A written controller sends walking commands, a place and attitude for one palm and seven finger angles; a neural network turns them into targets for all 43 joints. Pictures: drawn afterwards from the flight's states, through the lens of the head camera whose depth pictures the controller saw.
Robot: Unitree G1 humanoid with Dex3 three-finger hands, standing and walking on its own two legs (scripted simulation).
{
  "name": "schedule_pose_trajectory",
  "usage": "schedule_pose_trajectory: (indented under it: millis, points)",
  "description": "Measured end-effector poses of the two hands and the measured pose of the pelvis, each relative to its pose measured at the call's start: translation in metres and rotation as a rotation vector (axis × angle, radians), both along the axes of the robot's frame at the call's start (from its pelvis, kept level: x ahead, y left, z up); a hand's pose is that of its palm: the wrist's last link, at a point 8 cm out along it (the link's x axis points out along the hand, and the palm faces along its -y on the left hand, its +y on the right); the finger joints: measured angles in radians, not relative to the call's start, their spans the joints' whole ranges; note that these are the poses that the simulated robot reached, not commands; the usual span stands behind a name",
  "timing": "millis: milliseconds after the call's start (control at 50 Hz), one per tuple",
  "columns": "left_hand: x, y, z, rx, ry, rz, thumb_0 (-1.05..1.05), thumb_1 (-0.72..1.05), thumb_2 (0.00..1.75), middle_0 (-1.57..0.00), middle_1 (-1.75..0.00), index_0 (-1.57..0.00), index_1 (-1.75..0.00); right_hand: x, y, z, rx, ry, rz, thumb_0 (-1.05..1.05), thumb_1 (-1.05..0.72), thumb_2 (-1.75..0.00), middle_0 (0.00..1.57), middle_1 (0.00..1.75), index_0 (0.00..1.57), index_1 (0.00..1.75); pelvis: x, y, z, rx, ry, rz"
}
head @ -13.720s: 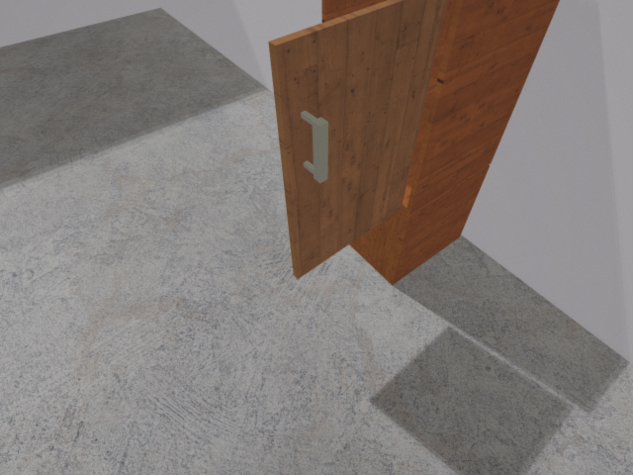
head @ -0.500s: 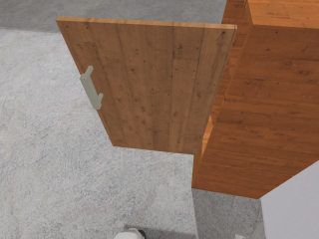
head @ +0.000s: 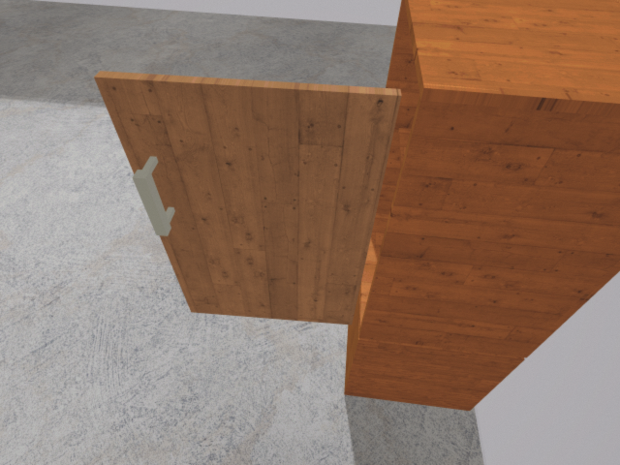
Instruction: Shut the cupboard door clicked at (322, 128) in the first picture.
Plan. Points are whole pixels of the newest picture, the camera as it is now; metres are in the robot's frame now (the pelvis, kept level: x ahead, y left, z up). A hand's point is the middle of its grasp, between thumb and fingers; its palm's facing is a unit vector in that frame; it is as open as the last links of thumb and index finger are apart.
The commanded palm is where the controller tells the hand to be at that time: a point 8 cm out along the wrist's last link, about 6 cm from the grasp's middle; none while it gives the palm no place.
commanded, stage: look again from close up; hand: left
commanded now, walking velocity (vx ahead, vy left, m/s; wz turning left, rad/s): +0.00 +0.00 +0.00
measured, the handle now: (157, 197) +0.49 +0.27 +0.06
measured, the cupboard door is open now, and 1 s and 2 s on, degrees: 92 92 92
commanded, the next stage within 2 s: raise the hand and make a fist in 0.52 s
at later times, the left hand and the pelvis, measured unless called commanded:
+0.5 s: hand out of the picture +0.02 +0.18 -0.18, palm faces +0.01 -0.98 -0.17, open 7.4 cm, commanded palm none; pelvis +0.03 +0.01 +0.00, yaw -1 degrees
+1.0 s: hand (184, 424) +0.18 +0.17 -0.04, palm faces -0.08 -1.00 +0.01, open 6.4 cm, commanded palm +0.15 +0.24 -0.04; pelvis +0.00 +0.00 -0.08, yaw +3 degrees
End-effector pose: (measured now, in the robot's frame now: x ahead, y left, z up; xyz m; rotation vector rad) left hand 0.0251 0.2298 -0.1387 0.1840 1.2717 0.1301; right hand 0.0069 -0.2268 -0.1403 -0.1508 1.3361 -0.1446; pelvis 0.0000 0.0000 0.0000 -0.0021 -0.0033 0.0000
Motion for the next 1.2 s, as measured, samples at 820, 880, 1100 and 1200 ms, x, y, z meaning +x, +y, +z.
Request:
schedule_pose_trajectory:
  millis: [820,880,1100,1200]
  points:
    - [0.169,0.014,0.141,-0.032,-1.075,0.026,0.01,0.91,0.90,-0.24,-0.34,-0.24,-0.35,0.118,0.003,0.016,-0.018,-0.566,0.117,0.01,-0.91,-0.90,0.20,0.30,0.20,0.30,0.017,0.014,-0.028,0.047,0.057,0.087]
    - [0.181,0.003,0.150,-0.134,-1.292,-0.100,0.00,0.91,0.90,-0.28,-0.39,-0.28,-0.39,0.145,-0.007,0.014,-0.025,-0.668,0.148,0.01,-0.91,-0.90,0.20,0.30,0.20,0.30,0.010,0.009,-0.047,0.034,0.118,0.069]
    - [0.104,0.018,0.096,-0.104,-1.169,-0.056,0.01,0.90,0.90,-0.47,-0.59,-0.47,-0.59,0.224,-0.009,0.029,-0.076,-0.896,0.258,0.02,-0.91,-0.90,0.20,0.30,0.20,0.30,0.003,-0.006,-0.088,-0.014,0.199,0.084]
    - [0.120,0.018,0.123,-0.096,-1.309,-0.133,0.02,0.90,0.90,-0.56,-0.69,-0.56,-0.69,0.230,0.014,0.014,-0.034,-0.857,0.311,0.02,-0.91,-0.90,0.20,0.30,0.20,0.30,0.004,-0.005,-0.089,-0.045,0.207,0.105]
